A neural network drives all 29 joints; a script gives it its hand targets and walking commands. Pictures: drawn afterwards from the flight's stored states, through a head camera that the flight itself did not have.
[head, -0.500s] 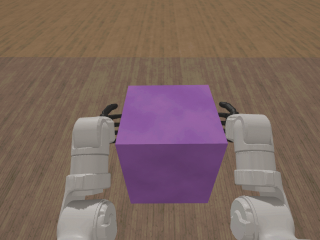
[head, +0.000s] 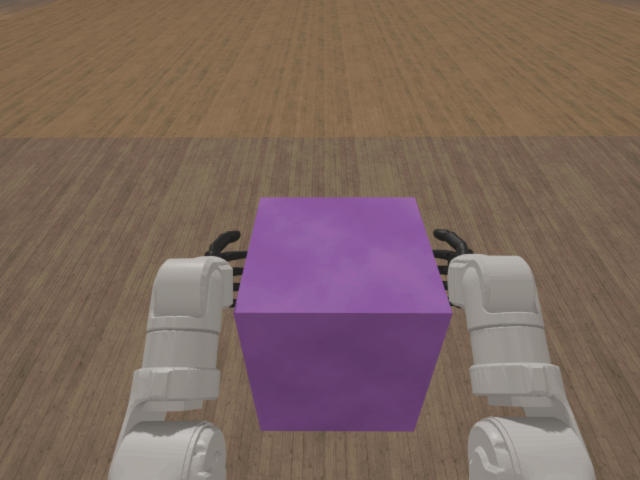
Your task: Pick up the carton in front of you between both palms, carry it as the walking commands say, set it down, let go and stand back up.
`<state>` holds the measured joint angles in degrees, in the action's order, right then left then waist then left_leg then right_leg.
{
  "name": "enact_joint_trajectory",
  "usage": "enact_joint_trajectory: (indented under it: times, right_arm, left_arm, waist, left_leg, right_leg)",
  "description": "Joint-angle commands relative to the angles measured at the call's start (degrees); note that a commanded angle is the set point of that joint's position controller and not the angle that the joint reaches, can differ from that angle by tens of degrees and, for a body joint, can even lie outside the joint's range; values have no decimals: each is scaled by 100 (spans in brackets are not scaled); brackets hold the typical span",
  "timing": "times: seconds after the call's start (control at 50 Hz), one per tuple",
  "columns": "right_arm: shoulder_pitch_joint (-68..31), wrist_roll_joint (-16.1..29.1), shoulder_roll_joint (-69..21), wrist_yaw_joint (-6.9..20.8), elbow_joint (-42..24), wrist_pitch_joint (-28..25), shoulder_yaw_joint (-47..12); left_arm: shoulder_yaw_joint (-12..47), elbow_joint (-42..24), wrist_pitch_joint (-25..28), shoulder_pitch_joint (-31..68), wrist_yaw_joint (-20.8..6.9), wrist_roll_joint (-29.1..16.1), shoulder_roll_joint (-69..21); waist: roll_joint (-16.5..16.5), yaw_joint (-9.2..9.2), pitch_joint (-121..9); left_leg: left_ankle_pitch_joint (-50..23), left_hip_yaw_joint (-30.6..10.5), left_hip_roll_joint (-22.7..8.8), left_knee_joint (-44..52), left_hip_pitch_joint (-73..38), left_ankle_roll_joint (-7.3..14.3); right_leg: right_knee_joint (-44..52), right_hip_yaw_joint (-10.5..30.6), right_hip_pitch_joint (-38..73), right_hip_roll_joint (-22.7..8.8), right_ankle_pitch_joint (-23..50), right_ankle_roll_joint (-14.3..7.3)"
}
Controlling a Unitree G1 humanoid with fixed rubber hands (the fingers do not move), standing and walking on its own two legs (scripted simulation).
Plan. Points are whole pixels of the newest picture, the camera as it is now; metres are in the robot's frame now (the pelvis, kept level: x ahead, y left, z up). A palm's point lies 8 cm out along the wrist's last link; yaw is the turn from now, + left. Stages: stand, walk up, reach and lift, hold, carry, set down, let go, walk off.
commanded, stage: carry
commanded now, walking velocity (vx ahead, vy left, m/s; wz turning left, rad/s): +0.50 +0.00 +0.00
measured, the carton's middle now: (337, 314) +0.34 +0.00 +0.06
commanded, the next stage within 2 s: none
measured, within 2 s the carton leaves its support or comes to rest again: neither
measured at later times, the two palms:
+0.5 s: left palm (236, 179) +0.48 +0.14 +0.18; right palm (450, 189) +0.46 -0.16 +0.18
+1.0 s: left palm (251, 104) +0.77 +0.15 +0.18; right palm (401, 100) +0.78 -0.15 +0.18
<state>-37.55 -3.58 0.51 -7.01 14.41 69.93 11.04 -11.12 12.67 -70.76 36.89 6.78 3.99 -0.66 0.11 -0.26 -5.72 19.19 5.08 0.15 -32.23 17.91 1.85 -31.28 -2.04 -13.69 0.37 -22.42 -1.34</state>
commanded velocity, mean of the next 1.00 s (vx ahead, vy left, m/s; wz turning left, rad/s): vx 0.50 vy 0.00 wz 0.00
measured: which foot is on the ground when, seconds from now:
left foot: down 0.00-0.58, up 0.60-0.98, down 1.00-1.00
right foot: down 0.00-0.26, up 0.28-0.54, down 0.56-1.00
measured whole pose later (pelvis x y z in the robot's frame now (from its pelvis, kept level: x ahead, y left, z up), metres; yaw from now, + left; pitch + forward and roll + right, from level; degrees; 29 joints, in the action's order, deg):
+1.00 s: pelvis +0.40 -0.01 +0.01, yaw +0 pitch +4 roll +1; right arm -48.5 -4.8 -0.4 -7.9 2.9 76.1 16.9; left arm -15.9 2.1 -75.9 47.4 8.5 2.3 -0.3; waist 1.0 2.2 -0.6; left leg 9.5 8.3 0.6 -35.0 35.0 4.9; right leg -34.0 -6.2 -6.9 -1.7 -31.6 -1.7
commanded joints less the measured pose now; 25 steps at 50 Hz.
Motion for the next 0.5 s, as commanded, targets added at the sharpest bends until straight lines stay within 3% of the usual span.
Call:
enact_joint_trajectory:
  times: [0.0,0.04,0.06,0.1,0.16,0.2,0.22,0.24,0.26,0.28,0.3,0.32,0.36,0.42,0.48]
  right_arm:
    - [-4499,2542,-6550,1427,-886,-178,-3184]
    - [-4741,2608,-6508,1391,-1090,-145,-3238]
    - [-4842,2645,-6458,1364,-1183,-108,-3261]
    - [-5033,2721,-6325,1293,-1357,-5,-3299]
    - [-5099,2798,-6017,1196,-1381,210,-3214]
    - [-5003,2739,-5786,1175,-1162,356,-3030]
    - [-4911,2675,-5678,1172,-996,416,-2910]
    - [-4778,2596,-5602,1168,-799,463,-2782]
    - [-4718,2516,-5530,1154,-609,489,-2649]
    - [-4732,2476,-5517,1148,-532,511,-2540]
    - [-4838,2476,-5588,1151,-554,520,-2490]
    - [-5016,2521,-5702,1164,-609,512,-2500]
    - [-5656,2766,-6012,1208,-988,459,-2678]
    - [-6302,3010,-6232,1209,-1495,437,-2820]
    - [-6044,2976,-6254,1223,-1373,513,-2767]
  left_arm:
    - [3206,-811,242,4416,-1325,-2432,-6313]
    - [3289,-1062,217,4665,-1296,-2536,-6296]
    - [3327,-1197,186,4832,-1271,-2593,-6261]
    - [3358,-1434,83,5094,-1209,-2691,-6116]
    - [3243,-1484,-128,5143,-1100,-2721,-5728]
    - [3109,-1318,-282,5069,-1061,-2666,-5541]
    - [3033,-1208,-354,5059,-1056,-2635,-5517]
    - [2942,-1042,-425,5058,-1063,-2606,-5511]
    - [2840,-833,-495,5142,-1085,-2595,-5510]
    - [2747,-627,-527,5204,-1102,-2571,-5547]
    - [2663,-427,-528,5193,-1116,-2523,-5630]
    - [2583,-216,-515,5098,-1131,-2461,-5740]
    - [2486,-132,-470,5128,-1144,-2401,-5890]
    - [2429,-452,-490,5408,-1051,-2378,-5907]
    - [2358,-503,-550,5234,-958,-2247,-5791]
  waist:
    - [57,69,-1901]
    - [123,78,-1661]
    - [189,70,-1480]
    - [353,108,-1342]
    - [716,139,-1541]
    - [447,51,-1571]
    - [-50,-32,-1550]
    - [-837,-175,-1516]
    - [-1477,-277,-1447]
    - [-1418,-397,-1280]
    - [-1026,-503,-1216]
    - [-682,-540,-1353]
    - [-474,-474,-1581]
    - [-726,-329,-1447]
    - [-948,-244,-1469]
  left_leg:
    - [-506,-634,-656,530,-856,163]
    - [1255,-677,-545,582,-545,237]
    - [1705,-718,-523,545,-299,258]
    - [1657,-587,-402,256,51,237]
    - [875,-232,-161,-233,169,201]
    - [796,-361,-213,133,-362,257]
    - [1031,-896,-512,547,-875,373]
    - [1225,-1872,-1086,1162,-1633,623]
    - [728,-2875,-1690,1367,-2258,1006]
    - [2,-3376,-1956,1395,-2734,1294]
    - [-727,-3458,-2069,1303,-3035,1457]
    - [-1084,-3307,-2091,1175,-3243,1472]
    - [-894,-2740,-1912,1233,-3213,1195]
    - [-566,-1858,-1542,1566,-2363,927]
    - [-1164,-1132,-1315,1394,-1780,748]
  right_leg:
    - [611,537,373,-669,725,-186]
    - [845,712,135,-632,-1030,-347]
    - [958,902,13,-702,-1580,-424]
    - [1176,1249,88,-899,-1912,-554]
    - [1337,1702,477,-1270,-1918,-745]
    - [934,1320,164,-1115,-1530,-668]
    - [317,825,-332,-796,-1197,-492]
    - [-672,73,-1167,-295,-829,-245]
    - [-1251,-253,-2042,-82,-803,-113]
    - [-1633,-262,-2858,35,-1176,-106]
    - [-2115,-159,-3369,-4,-1485,-143]
    - [-2434,-99,-3599,-92,-1576,-162]
    - [-2516,-104,-3552,-196,-1278,-149]
    - [-1827,-337,-2702,-175,-329,-23]
    - [-912,-645,-1606,24,222,-25]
